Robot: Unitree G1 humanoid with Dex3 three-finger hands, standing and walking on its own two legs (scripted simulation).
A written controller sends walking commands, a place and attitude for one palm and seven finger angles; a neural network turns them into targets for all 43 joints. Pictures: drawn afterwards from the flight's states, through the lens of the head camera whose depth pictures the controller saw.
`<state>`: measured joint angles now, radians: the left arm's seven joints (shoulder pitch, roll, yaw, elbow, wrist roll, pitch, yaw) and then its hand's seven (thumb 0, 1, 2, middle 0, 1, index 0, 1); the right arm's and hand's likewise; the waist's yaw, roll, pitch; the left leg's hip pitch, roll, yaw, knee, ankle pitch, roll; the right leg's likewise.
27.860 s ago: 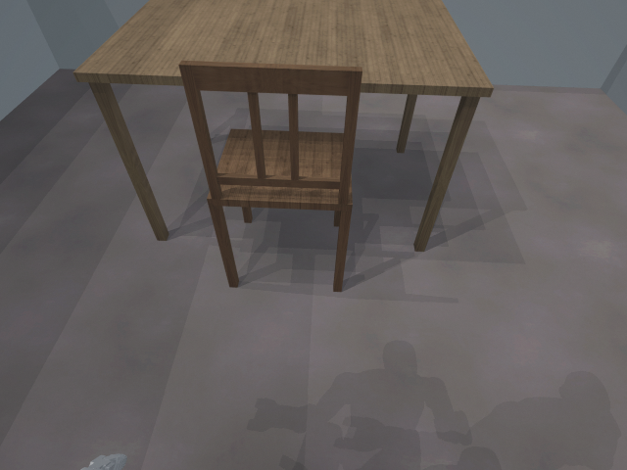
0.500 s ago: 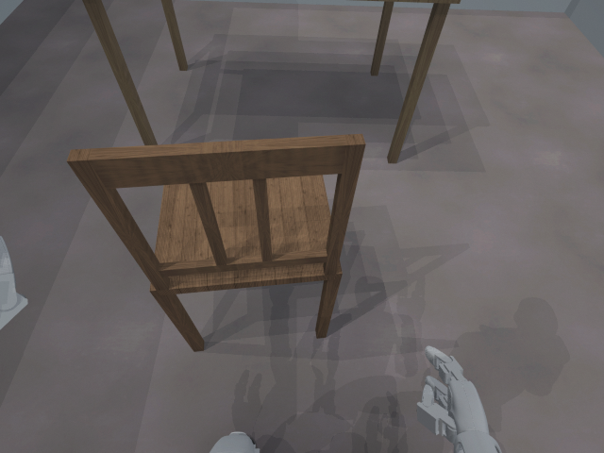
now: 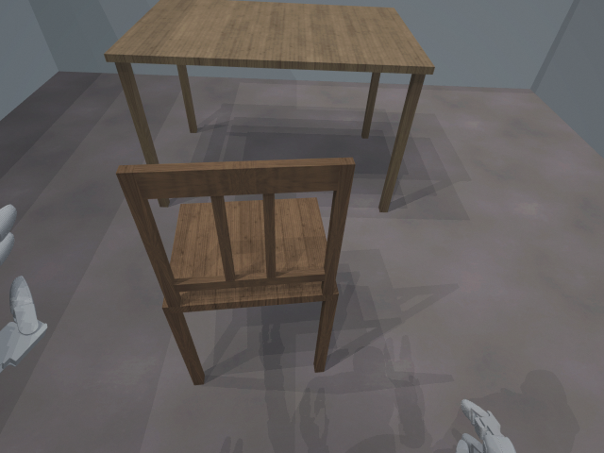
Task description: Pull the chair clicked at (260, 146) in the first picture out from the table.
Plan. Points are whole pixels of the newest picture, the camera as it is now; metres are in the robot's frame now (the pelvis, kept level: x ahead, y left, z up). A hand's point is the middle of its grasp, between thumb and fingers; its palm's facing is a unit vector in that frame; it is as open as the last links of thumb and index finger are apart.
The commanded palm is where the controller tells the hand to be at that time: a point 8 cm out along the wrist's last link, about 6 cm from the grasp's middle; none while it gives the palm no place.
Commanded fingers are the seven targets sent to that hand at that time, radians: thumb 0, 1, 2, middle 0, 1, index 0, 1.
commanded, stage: stop stepping back and stand still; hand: left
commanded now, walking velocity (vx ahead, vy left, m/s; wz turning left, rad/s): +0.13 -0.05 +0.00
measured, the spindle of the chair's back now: (224, 240) +0.55 +0.18 -0.09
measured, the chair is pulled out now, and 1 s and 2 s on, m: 0.63 0.63 0.63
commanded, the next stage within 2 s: let the arm hang, fingers relaxed in 0.14 s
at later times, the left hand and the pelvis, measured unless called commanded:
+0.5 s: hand out of the picture +0.11 +0.15 -0.16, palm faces +0.03 -0.99 -0.11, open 7.4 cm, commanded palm none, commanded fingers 0.00 0.90 0.90 -0.20 -0.30 -0.20 -0.30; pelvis +0.01 +0.00 -0.01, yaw +2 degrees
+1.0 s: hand out of the picture -0.02 +0.16 -0.17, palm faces +0.07 -0.97 -0.22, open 7.4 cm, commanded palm none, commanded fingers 0.00 0.90 0.90 -0.20 -0.30 -0.20 -0.30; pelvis +0.00 -0.02 +0.00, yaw +2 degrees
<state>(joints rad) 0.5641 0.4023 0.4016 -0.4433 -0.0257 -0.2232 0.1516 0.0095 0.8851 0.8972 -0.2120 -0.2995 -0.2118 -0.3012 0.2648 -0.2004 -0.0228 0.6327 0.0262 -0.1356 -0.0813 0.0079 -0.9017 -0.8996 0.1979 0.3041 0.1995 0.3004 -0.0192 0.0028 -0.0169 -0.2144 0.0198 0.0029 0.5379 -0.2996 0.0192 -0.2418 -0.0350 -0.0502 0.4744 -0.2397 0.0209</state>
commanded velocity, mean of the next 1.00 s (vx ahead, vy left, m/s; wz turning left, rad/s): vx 0.01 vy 0.00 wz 0.00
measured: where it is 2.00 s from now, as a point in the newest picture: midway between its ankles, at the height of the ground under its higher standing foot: outside the picture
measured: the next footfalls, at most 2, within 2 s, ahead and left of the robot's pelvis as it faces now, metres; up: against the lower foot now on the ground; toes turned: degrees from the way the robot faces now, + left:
none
